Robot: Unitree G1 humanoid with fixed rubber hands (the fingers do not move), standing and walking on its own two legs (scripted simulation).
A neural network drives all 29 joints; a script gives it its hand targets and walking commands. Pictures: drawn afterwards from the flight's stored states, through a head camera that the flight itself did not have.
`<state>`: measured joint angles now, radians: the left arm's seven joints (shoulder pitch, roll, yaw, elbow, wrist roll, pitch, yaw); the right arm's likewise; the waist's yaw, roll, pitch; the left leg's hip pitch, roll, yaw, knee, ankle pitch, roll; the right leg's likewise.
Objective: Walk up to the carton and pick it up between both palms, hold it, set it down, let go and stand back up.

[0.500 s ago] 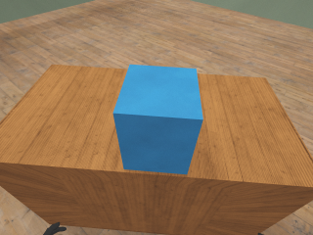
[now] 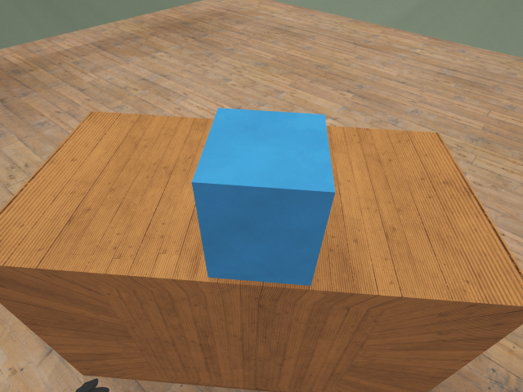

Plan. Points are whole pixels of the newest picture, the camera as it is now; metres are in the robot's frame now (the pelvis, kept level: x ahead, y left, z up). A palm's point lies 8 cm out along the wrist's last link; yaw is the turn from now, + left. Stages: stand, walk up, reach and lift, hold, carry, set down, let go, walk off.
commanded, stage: stand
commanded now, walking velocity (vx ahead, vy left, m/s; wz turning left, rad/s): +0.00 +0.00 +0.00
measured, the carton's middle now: (265, 197) +0.45 -0.02 +0.05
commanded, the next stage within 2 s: none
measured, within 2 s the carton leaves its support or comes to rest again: neither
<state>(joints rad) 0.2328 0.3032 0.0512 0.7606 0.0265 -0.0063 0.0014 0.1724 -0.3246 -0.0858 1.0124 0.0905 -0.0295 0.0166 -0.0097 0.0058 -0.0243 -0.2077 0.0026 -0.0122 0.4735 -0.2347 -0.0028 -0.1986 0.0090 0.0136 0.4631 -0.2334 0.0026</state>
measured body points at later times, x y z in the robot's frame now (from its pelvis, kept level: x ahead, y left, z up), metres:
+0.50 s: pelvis -0.01 +0.00 +0.00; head -0.03 +0.00 +0.45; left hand +0.11 +0.28 -0.10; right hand +0.07 -0.30 -0.12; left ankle +0.01 +0.12 -0.74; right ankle +0.01 -0.12 -0.74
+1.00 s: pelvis -0.01 +0.00 +0.00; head -0.03 +0.00 +0.45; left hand +0.10 +0.28 -0.11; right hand +0.07 -0.30 -0.12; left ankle +0.01 +0.12 -0.74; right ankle +0.01 -0.12 -0.74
